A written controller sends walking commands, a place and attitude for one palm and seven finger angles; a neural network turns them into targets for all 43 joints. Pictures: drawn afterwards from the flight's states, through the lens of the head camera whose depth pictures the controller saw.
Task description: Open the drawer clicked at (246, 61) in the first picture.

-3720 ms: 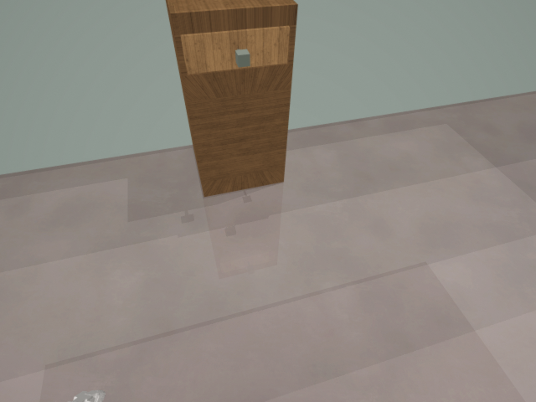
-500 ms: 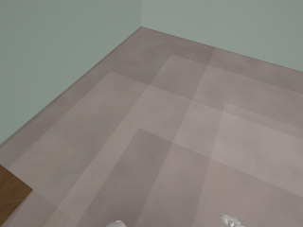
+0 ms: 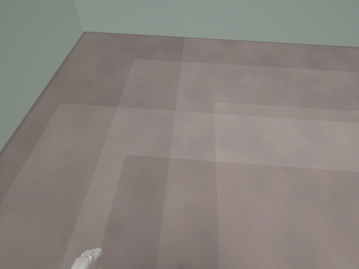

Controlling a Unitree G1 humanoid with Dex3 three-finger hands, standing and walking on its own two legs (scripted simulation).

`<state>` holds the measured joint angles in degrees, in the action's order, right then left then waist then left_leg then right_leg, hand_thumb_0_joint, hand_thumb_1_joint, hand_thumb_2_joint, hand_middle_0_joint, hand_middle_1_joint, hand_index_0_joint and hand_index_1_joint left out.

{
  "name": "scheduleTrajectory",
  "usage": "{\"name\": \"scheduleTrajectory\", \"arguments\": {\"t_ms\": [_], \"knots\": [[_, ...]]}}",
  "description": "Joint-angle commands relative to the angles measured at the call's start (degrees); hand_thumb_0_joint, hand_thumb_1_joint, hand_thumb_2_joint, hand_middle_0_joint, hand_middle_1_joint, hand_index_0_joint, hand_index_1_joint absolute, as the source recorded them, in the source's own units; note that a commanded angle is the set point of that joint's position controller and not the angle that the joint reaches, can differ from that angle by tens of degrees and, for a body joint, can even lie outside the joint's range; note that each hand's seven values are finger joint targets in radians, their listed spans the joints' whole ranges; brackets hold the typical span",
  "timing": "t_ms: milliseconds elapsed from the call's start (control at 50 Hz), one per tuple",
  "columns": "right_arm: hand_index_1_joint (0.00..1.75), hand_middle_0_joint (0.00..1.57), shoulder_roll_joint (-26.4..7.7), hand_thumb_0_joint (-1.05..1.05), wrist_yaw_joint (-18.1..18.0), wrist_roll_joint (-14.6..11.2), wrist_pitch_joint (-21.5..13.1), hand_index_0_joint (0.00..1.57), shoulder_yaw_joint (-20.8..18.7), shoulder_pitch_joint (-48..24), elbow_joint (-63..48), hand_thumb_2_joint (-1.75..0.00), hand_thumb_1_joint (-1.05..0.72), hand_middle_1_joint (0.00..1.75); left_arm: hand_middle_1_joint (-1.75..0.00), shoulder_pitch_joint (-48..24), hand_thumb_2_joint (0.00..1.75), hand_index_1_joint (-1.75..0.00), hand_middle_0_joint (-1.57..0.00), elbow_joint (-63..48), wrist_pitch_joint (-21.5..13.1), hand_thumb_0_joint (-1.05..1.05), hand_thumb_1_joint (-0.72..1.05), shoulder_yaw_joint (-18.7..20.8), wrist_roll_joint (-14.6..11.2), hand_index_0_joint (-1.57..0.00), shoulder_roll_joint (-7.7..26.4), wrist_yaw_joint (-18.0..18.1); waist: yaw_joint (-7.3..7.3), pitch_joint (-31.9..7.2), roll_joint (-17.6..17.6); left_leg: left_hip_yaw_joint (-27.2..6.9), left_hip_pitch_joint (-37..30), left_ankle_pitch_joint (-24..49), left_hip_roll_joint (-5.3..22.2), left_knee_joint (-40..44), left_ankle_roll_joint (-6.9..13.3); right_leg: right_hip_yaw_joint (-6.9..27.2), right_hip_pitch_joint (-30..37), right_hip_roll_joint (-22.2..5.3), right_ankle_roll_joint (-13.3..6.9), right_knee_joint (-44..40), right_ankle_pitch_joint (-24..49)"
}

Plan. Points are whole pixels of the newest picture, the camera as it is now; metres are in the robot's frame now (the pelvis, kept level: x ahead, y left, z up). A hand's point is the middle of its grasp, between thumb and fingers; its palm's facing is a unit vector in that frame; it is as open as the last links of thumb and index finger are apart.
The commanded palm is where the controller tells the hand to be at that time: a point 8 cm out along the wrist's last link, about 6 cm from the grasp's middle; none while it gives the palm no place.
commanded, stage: turn to face it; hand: left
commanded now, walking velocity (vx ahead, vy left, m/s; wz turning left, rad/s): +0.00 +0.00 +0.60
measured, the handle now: out of the picture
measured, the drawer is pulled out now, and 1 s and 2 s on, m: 0.00 0.00 0.00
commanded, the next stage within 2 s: none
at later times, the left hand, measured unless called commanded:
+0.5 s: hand out of the picture +0.03 +0.25 -0.17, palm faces +0.30 -0.92 -0.23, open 7.4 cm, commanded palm none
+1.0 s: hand out of the picture -0.05 +0.15 -0.13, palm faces +0.57 -0.77 -0.28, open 7.4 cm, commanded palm none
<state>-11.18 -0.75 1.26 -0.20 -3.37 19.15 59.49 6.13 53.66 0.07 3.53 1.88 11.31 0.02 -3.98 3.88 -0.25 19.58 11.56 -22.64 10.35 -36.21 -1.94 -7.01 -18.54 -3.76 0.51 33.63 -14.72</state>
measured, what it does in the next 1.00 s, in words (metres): steps on the spot, turning left: left foot, then right foot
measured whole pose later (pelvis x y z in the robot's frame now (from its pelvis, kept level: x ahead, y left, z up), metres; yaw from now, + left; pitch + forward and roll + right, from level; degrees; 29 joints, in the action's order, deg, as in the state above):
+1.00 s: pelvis +0.00 -0.05 +0.01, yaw +35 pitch -1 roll +2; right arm -15.4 2.1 1.3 4.9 -5.8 10.1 52.0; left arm 13.7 50.8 0.9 1.8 1.3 10.3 1.4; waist -1.3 3.7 1.5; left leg 0.4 31.0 -20.5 0.6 -64.2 -4.0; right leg -9.0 -10.8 -5.7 -0.5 29.2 -16.9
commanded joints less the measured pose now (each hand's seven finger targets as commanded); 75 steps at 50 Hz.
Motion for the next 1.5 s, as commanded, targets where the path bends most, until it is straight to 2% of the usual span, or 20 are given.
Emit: {"name": "scheduleTrajectory", "arguments": {"t_ms": [0, 140, 260, 280, 300, 320, 440, 640, 740, 760, 780, 800, 880, 1040, 1160, 1180, 1200, 1220, 1320, 1480], "knots": [[0.30, 0.20, -0.88, 0.00, -0.52, -1.14, 0.06, 0.20, 1.11, -1.38, -3.72, -0.90, -0.90, 0.30, -0.30, 13.74, 0.90, -0.30, -0.20, 3.20, -2.51, 0.00, 0.90, 1.17, -0.76, -0.20, 11.28, 1.63, 7.29, -15.57, -13.90, -14.14, 14.07, -15.70, -3.20, -15.46, -0.85, 13.70, 23.58, -20.15, -11.82, -7.22, 58.03], [0.30, 0.20, -1.45, 0.00, 0.53, -0.63, 2.52, 0.20, -0.46, -0.59, -2.16, -0.90, -0.90, 0.30, -0.30, 1.72, 0.90, -0.30, -0.20, -0.33, -0.33, 0.00, 0.90, 1.02, -0.43, -0.20, 8.37, 2.40, 3.08, -2.43, -9.52, -14.39, 13.71, -4.45, -4.62, -22.09, -1.49, 0.77, 5.75, -17.24, -7.65, -12.94, 24.59], [0.30, 0.20, -2.38, 0.00, 1.49, -0.18, 1.88, 0.20, -1.28, 0.44, -5.09, -0.90, -0.90, 0.30, -0.30, 1.37, 0.90, -0.30, -0.20, -1.95, 0.76, 0.00, 0.90, 2.34, -0.63, -0.20, 8.48, 2.18, 1.93, -3.74, -6.13, -10.47, 5.65, 6.67, -5.85, -0.92, -0.63, -3.71, 3.26, -15.97, -3.46, -4.04, 9.20], [0.30, 0.20, -4.86, 0.00, 1.59, -0.03, 1.45, 0.20, -1.87, 2.81, -5.04, -0.90, -0.90, 0.30, -0.30, 1.95, 0.90, -0.30, -0.20, -2.71, 1.27, 0.00, 0.90, 2.36, -1.10, -0.20, 7.44, 1.98, 0.61, -4.85, 1.28, -14.32, 0.69, 13.08, -3.98, 6.33, 0.59, -4.97, -0.93, -13.53, -1.14, 3.46, 2.92], [0.30, 0.20, -10.76, 0.00, 1.43, 0.42, 0.91, 0.20, -3.27, 4.94, -5.90, -0.90, -0.90, 0.30, -0.30, 3.13, 0.90, -0.30, -0.20, -4.63, 1.73, 0.00, 0.90, 2.13, -1.55, -0.20, 3.93, 1.55, -0.12, -5.05, 18.41, -34.97, -2.39, 24.30, 8.49, 14.46, 6.63, -6.97, -11.59, -5.65, 3.55, 16.16, -15.50], [0.30, 0.20, -14.27, 0.00, 0.99, 0.76, 0.88, 0.20, -4.04, 7.28, -5.92, -0.90, -0.90, 0.30, -0.30, -1.37, 0.90, -0.30, -0.20, -7.54, 1.75, 0.00, 0.90, 1.48, -1.17, -0.20, 3.12, 1.48, -2.41, -4.73, 18.64, -45.23, -0.11, 25.14, 15.96, 19.88, 13.23, -1.42, -14.69, -2.11, 3.92, 28.82, -25.39], [0.30, 0.20, -10.07, 0.00, -0.33, 0.05, -0.46, 0.20, -2.37, -4.91, -9.31, -0.90, -0.90, 0.30, -0.30, 3.22, 0.90, -0.30, -0.20, -3.97, 1.63, 0.00, 0.90, 2.45, -0.82, -0.20, 5.13, 0.67, 2.81, -8.51, 7.29, -31.94, -1.49, 21.24, 4.51, 18.34, 9.94, 6.83, -14.87, -2.76, 4.20, 33.63, -6.58], [0.30, 0.20, -13.66, 0.00, 0.67, 0.18, 1.32, 0.20, -3.72, -6.25, -10.40, -0.90, -0.90, 0.30, -0.30, 3.09, 0.90, -0.30, -0.20, -6.04, 1.95, 0.00, 0.90, 1.89, -1.22, -0.20, 5.95, 1.04, 1.52, -6.80, 9.32, -38.61, 0.44, 12.57, 2.95, 19.13, 11.79, 6.41, -7.70, 0.58, 4.02, 15.90, -10.19], [0.30, 0.20, -13.74, 0.00, 1.30, 0.00, 2.30, 0.20, -4.36, -11.04, -12.62, -0.90, -0.90, 0.30, -0.30, 11.91, 0.90, -0.30, -0.20, -5.15, 1.20, 0.00, 0.90, 2.13, -1.57, -0.20, 6.91, 1.38, 5.26, -8.04, 9.19, -39.34, 10.02, 8.73, -1.97, 15.80, 7.97, 4.56, 9.26, 2.78, 2.17, -5.25, -3.29], [0.30, 0.20, -11.51, 0.00, 1.59, -0.42, 2.54, 0.20, -4.17, -11.42, -13.37, -0.90, -0.90, 0.30, -0.30, 14.23, 0.90, -0.30, -0.20, -5.21, 0.68, 0.00, 0.90, 2.60, -1.07, -0.20, 9.82, 1.67, 6.47, -7.81, 3.32, -35.90, 16.79, 5.01, -5.95, 8.51, 4.87, 9.31, 15.85, -2.33, 0.32, -15.08, -3.75], [0.30, 0.20, -6.68, 0.00, 1.74, -0.73, 2.57, 0.20, -3.41, -10.29, -14.76, -0.90, -0.90, 0.30, -0.30, 13.47, 0.90, -0.30, -0.20, -6.26, 0.08, 0.00, 0.90, 3.68, 0.08, -0.20, 15.71, 2.16, 6.41, -6.38, -15.21, -23.83, 28.03, -4.50, -14.56, -8.44, -0.41, 28.82, 18.31, -19.68, -6.14, -23.59, -12.91], [0.30, 0.20, -9.19, 0.00, 1.78, 0.20, 2.49, 0.20, -3.71, -12.06, -15.58, -0.90, -0.90, 0.30, -0.30, 8.66, 0.90, -0.30, -0.20, -8.21, 0.64, 0.00, 0.90, 2.70, -0.49, -0.20, 16.50, 2.17, 5.72, -3.96, -13.08, -23.50, 25.66, -8.21, -12.74, -21.18, -0.11, 28.42, 6.54, -25.32, -9.19, -24.18, -11.16], [0.30, 0.20, -8.33, 0.00, 2.81, 0.15, 3.51, 0.20, -3.44, -8.67, -11.53, -0.90, -0.90, 0.30, -0.30, 1.20, 0.90, -0.30, -0.20, -9.32, -0.57, 0.00, 0.90, 1.03, -0.60, -0.20, 9.48, 1.91, 0.98, 0.25, -8.36, -21.03, 23.41, 3.07, -9.13, -34.03, -1.44, 9.35, 3.96, -13.80, -5.40, -16.97, 9.21], [0.30, 0.20, -6.72, 0.00, 2.89, -0.39, 3.44, 0.20, -1.69, -17.11, -13.13, -0.90, -0.90, 0.30, -0.30, 11.79, 0.90, -0.30, -0.20, -5.36, -0.21, 0.00, 0.90, 1.72, -0.20, -0.20, 12.82, 1.81, 6.96, -3.43, -11.14, -15.17, 17.92, -2.28, -8.41, -16.18, -2.48, 4.15, 14.31, -17.14, -7.40, -12.24, 25.24], [0.30, 0.20, -8.19, 0.00, 2.51, -0.49, 1.90, 0.20, -1.68, -11.87, -12.28, -0.90, -0.90, 0.30, -0.30, 10.47, 0.90, -0.30, -0.20, -4.43, 0.67, 0.00, 0.90, 2.86, -0.68, -0.20, 13.87, 1.31, 4.77, -7.98, -10.08, -12.17, 2.31, 7.46, -9.15, 9.23, -0.19, -2.51, 12.80, -16.46, -2.74, -0.37, 25.39], [0.30, 0.20, -12.11, 0.00, 2.33, -0.26, 1.26, 0.20, -2.71, -7.97, -11.54, -0.90, -0.90, 0.30, -0.30, 10.66, 0.90, -0.30, -0.20, -5.16, 0.85, 0.00, 0.90, 2.89, -1.16, -0.20, 12.52, 1.05, 2.39, -11.17, -1.59, -17.77, -9.36, 18.88, -4.53, 14.08, 2.02, -4.29, 3.96, -14.53, 0.33, 9.34, 18.62], [0.30, 0.20, -18.93, 0.00, 1.97, -0.05, 0.96, 0.20, -4.50, -4.21, -11.15, -0.90, -0.90, 0.30, -0.30, 8.77, 0.90, -0.30, -0.20, -8.05, 0.93, 0.00, 0.90, 2.01, -1.44, -0.20, 8.83, 0.44, -0.01, -11.38, 16.57, -38.38, -18.60, 42.14, 11.23, 13.83, 10.01, -5.52, -14.56, -6.23, 5.25, 21.95, -15.49], [0.30, 0.20, -19.86, 0.00, 1.58, -0.52, 1.30, 0.20, -4.73, -0.51, -9.31, -0.90, -0.90, 0.30, -0.30, 4.35, 0.90, -0.30, -0.20, -9.64, 1.58, 0.00, 0.90, 1.36, -0.65, -0.20, 8.73, 0.94, -1.72, -11.04, 14.19, -39.55, -15.15, 43.93, 14.81, 14.41, 14.41, 0.83, -17.03, -5.12, 4.88, 29.31, -23.85], [0.30, 0.20, -13.96, 0.00, 0.58, -0.03, 0.93, 0.20, -2.83, -12.37, -12.20, -0.90, -0.90, 0.30, -0.30, 5.12, 0.90, -0.30, -0.20, -6.47, 1.97, 0.00, 0.90, 2.11, -0.96, -0.20, 8.48, 0.32, 3.36, -4.89, 9.47, -31.01, -0.12, 23.74, 2.99, 17.18, 10.30, 5.75, -11.93, -3.56, 4.83, 29.81, -9.40], [0.30, 0.20, -14.65, 0.00, 0.95, 0.23, 1.64, 0.20, -3.70, -10.08, -11.99, -0.90, -0.90, 0.30, -0.30, 3.72, 0.90, -0.30, -0.20, -8.36, 1.62, 0.00, 0.90, 1.59, -1.20, -0.20, 7.35, 0.81, 2.33, -6.40, 9.45, -38.07, -0.01, 20.22, 1.87, 16.37, 11.61, 5.73, -5.63, 0.49, 4.34, 13.70, -10.22]]}}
